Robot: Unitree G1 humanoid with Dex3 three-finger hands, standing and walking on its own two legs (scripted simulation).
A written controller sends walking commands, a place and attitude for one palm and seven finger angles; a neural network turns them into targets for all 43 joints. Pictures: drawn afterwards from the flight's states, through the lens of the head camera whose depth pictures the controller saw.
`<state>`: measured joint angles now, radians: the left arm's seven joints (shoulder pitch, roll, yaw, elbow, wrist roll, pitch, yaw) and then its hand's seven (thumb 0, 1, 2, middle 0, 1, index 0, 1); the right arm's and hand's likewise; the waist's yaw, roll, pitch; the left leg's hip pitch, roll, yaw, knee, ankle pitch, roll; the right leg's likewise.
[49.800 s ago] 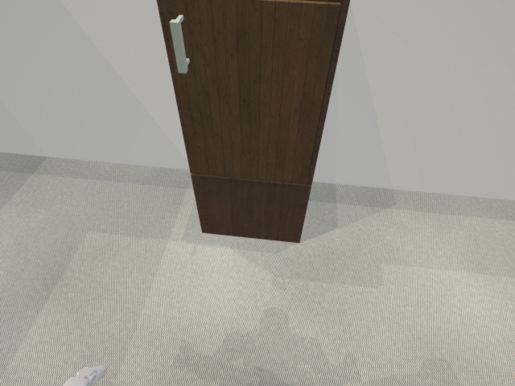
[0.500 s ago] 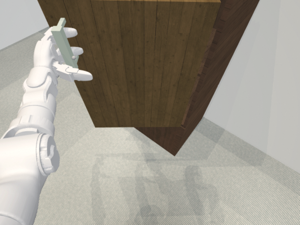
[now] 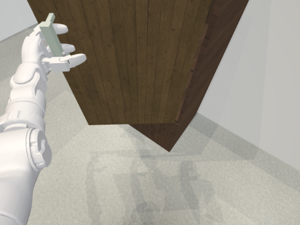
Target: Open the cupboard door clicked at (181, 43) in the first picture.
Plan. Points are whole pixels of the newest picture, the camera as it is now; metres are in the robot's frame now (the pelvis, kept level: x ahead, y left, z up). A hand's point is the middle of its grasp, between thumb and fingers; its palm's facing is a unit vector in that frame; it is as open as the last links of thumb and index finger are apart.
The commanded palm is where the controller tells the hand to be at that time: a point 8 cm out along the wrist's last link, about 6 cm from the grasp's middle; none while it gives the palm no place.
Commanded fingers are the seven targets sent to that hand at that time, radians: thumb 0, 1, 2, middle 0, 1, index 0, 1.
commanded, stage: close the thumb around the handle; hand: left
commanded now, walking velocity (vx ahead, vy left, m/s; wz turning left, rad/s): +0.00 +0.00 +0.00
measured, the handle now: (58, 42) +0.56 +0.19 +0.16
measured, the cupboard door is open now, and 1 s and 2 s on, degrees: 39 56 76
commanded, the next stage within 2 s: pull the door open along its arc in 0.36 s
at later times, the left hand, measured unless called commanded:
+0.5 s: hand (65, 54) +0.51 +0.17 +0.16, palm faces -0.02 -1.00 +0.00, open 5.5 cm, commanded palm +0.49 +0.22 +0.15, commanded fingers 0.00 0.90 0.90 -0.40 -1.35 -0.40 -1.35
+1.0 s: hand (68, 89) +0.40 +0.14 +0.16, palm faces +0.03 -1.00 +0.07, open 5.8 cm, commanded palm +0.34 +0.22 +0.15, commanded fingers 0.00 0.90 0.90 -0.40 -1.35 -0.40 -1.35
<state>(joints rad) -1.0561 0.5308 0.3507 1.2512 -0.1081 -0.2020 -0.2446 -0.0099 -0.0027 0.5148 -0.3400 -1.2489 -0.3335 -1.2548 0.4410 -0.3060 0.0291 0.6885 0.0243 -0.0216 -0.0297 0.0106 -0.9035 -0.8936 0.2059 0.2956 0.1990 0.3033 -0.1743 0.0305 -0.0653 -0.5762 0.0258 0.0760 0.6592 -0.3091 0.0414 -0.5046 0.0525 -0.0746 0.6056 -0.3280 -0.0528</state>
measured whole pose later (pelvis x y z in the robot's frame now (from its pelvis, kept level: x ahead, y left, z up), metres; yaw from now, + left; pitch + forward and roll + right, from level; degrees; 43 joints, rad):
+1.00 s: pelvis +0.01 +0.00 +0.01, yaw -2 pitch +5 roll +0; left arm -0.35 0.21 0.25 0.36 -0.24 0.01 -0.09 0.01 0.71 0.74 -0.39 -1.35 -0.37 -1.35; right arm 0.31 -0.27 0.01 0.59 0.06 0.01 0.00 0.02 -0.90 -0.89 0.20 0.30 0.20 0.30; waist -0.04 0.05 -0.10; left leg -0.33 0.02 0.12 0.54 -0.30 0.03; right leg -0.29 0.06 -0.02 0.52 -0.32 -0.05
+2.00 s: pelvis -0.01 -0.04 +0.02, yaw +2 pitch -5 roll +1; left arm -0.01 -0.04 -0.12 -0.14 -0.07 0.21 0.42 0.00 -0.17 0.44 -0.33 -1.23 -0.31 -1.23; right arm 0.13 -0.21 0.03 0.66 -0.01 0.07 -0.04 0.02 -0.90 -0.89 0.20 0.30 0.20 0.30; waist 0.03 0.07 -0.02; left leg -0.16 0.01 -0.01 0.47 -0.24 -0.01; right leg -0.09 0.07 -0.09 0.45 -0.29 -0.10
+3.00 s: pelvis -0.03 +0.02 +0.01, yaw +0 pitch -5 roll +0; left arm 0.00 0.10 -0.15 -0.16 -0.11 0.22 0.05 -0.01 -0.50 0.30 -0.13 -0.31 -0.14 -0.30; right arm 0.15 -0.19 0.09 0.56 0.02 0.10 -0.01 0.02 -0.90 -0.89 0.21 0.30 0.20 0.30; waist 0.02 0.02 -0.01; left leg -0.18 -0.04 0.05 0.50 -0.24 0.06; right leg -0.13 0.01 -0.04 0.51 -0.29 -0.03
